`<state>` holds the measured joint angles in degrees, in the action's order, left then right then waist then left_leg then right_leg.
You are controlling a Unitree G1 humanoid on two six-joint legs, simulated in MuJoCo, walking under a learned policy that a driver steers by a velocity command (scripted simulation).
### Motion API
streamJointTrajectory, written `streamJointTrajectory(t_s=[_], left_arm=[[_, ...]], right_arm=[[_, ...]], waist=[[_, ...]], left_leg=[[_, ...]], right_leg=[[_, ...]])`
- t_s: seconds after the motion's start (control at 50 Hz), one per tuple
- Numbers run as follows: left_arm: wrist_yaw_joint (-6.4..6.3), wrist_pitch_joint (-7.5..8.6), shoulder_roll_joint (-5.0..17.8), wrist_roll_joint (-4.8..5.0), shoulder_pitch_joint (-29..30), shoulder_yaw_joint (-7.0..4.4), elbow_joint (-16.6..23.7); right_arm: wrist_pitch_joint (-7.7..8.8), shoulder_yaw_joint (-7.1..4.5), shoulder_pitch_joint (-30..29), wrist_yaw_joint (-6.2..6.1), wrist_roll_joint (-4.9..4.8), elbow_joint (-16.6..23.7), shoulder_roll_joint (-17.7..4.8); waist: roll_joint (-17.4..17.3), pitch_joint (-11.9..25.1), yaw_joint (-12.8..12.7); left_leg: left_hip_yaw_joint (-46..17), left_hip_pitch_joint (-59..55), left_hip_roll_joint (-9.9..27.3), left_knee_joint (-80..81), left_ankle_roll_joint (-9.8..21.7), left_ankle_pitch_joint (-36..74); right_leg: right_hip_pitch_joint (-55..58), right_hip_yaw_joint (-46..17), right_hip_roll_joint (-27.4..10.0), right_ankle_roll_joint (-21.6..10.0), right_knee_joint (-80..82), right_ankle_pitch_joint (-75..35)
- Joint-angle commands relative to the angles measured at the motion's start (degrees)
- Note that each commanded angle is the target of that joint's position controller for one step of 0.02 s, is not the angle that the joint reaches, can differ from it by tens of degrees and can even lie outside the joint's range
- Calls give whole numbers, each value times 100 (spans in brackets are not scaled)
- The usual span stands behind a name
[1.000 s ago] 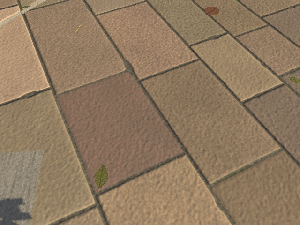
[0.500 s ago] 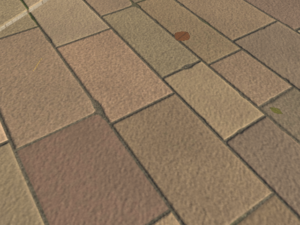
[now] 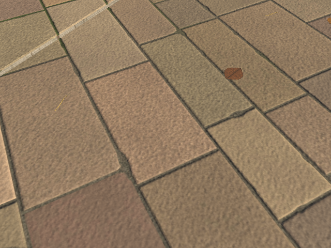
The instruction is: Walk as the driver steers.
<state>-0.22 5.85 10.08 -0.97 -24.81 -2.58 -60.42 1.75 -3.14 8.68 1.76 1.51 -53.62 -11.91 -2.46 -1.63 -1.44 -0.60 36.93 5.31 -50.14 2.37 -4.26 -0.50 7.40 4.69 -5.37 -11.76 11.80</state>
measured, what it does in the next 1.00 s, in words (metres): walks ahead, turning left: left foot, then right foot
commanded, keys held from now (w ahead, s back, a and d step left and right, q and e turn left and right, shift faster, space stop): w+q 0.96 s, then w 0.04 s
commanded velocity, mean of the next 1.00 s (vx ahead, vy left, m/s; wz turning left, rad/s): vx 0.50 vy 0.00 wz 0.52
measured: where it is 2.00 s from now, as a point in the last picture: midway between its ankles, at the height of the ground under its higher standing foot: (133, 211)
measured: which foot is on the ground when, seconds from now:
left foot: up 0.00-0.20, down 0.22-0.76, up 0.78-1.00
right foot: down 0.00-0.24, up 0.26-0.74, down 0.76-1.00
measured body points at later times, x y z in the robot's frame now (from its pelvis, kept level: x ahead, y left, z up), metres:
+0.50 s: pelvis +0.27 +0.07 +0.00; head +0.29 +0.09 +0.45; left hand +0.35 +0.34 -0.12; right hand +0.34 -0.20 -0.13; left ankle +0.23 +0.10 -0.75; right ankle +0.40 -0.09 -0.67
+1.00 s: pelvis +0.54 +0.10 +0.00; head +0.57 +0.10 +0.45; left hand +0.46 +0.37 -0.11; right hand +0.78 -0.08 -0.13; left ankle +0.48 +0.21 -0.66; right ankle +0.59 +0.02 -0.75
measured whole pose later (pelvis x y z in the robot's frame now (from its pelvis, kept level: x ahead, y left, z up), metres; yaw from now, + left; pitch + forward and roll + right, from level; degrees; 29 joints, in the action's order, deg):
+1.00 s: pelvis +0.54 +0.10 +0.00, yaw +33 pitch +1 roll -1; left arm 0.0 5.0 14.4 -1.3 -16.3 -2.6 -46.4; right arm 0.3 -4.4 13.8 2.4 2.0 -45.5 -17.8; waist -3.2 -2.1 -0.2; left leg -2.3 32.0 0.6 -64.5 3.2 -16.0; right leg -10.1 7.2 0.6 -2.5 -20.4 11.2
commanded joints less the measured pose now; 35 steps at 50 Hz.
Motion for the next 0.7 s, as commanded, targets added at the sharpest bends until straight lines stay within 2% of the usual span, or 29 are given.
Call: streamJointTrajectory(t_s=[0.02,0.1,0.14,0.18,0.2,0.22,0.24,0.26,0.28,0.3,0.32,0.34,0.36,0.4,0.44,0.48,0.54,0.62,0.66,0.7], left_arm=[[-48,103,627,4,-175,-75,219],[-134,80,660,-33,-485,-67,87],[-186,47,775,-41,-408,-87,85],[-227,-13,946,-58,-282,-131,111],[-223,-64,1026,-61,-226,-155,147],[-206,-95,1069,-25,-110,-164,242],[-144,-72,838,87,-34,-106,549],[-46,-14,669,120,9,-111,892],[-11,30,895,15,605,-150,1021],[16,103,831,58,860,-121,1142],[8,113,803,44,824,-130,1101],[0,25,781,-63,821,-137,1133],[21,-99,699,-146,683,-119,1114],[64,-274,648,-196,746,-117,1212],[87,-347,661,-186,1158,-111,1408],[94,-373,717,-166,1720,-111,1634],[118,-380,740,-140,2323,-85,1884],[159,-330,759,-102,3004,-16,2202],[168,-278,807,-70,3204,8,2353],[154,-222,933,-45,2942,-6,2371]], right_arm=[[49,48,-510,30,-31,408,-97],[81,84,-1017,48,2,649,-97],[98,51,-927,43,20,687,-153],[109,-34,-351,2,37,554,-295],[131,-108,245,-10,46,378,-413],[166,-224,1070,-34,111,140,-632],[161,-415,1785,-110,189,82,-1228],[85,-484,1501,-93,60,182,-1543],[24,-454,1339,-103,-82,147,-1424],[24,-383,1023,-129,-99,169,-1147],[42,-309,777,-138,-90,195,-869],[82,-259,642,-173,-121,209,-732],[126,-223,572,-193,-140,235,-672],[226,-242,763,-188,-170,214,-830],[245,-279,969,-182,-166,216,-1001],[227,-279,1235,-172,-160,219,-1012],[196,-283,1599,-172,-151,230,-1030],[168,-284,1939,-220,-98,264,-1076],[160,-296,1991,-254,-60,306,-1137],[166,-324,1792,-299,-43,405,-1244]], waist=[[581,-444,-17],[572,-538,-151],[642,-427,-26],[808,-30,252],[831,307,482],[700,718,878],[-46,1365,1116],[-967,1707,708],[-71,1182,715],[121,574,569],[488,159,306],[487,21,122],[379,72,-12],[260,112,-62],[147,18,17],[45,-98,208],[-62,-78,457],[-122,-103,693],[-178,-113,726],[-258,-74,516]], left_leg=[[244,36,-131,685,42,523],[603,-6,-272,1356,266,292],[801,-329,-483,1561,459,-165],[1029,-1054,-867,1631,717,-734],[1060,-1696,-1050,1834,864,-824],[740,-2903,-985,2243,1086,-633],[-1138,-4484,365,2398,1646,-1056],[-4171,-5396,1622,3238,2436,-440],[-3505,-5050,1378,3339,2256,-488],[-2825,-4333,1232,3473,2022,-267],[-2329,-3625,942,3629,1736,249],[-1959,-3153,662,3693,1565,667],[-1662,-2893,448,3746,1479,880],[-1463,-2715,271,3785,1482,1320],[-1394,-2627,143,3894,1419,1253],[-1466,-2769,77,3943,1293,1175],[-1588,-3224,39,3827,1128,1293],[-1795,-3804,94,3540,1119,1679],[-1937,-3991,173,3330,1085,1953],[-2062,-3900,223,3088,909,2192]], right_leg=[[-259,-434,-1564,-307,598,-2035],[466,-75,-1767,-275,287,-2873],[765,120,-1850,-235,-224,-4187],[941,301,-1897,-197,-1281,-5787],[852,371,-1889,-170,-2188,-5893],[157,476,-1805,-49,-3446,-5089],[-1510,602,-1428,174,-5500,-2805],[-3462,-107,-99,392,-7229,1858],[-4086,-962,-557,303,-7236,1360],[-4152,-955,-794,295,-6833,879],[-3856,-939,-977,323,-6259,666],[-3544,-952,-1081,415,-5886,630],[-3244,-950,-1126,504,-5640,601],[-3181,-832,-1106,660,-5279,536],[-3393,-741,-1118,790,-4806,150],[-3718,-706,-1108,869,-4263,-297],[-3983,-738,-997,874,-3605,-827],[-4097,-755,-779,803,-2888,-968],[-3935,-777,-662,718,-2522,-883],[-3260,-857,-564,587,-2067,-693]])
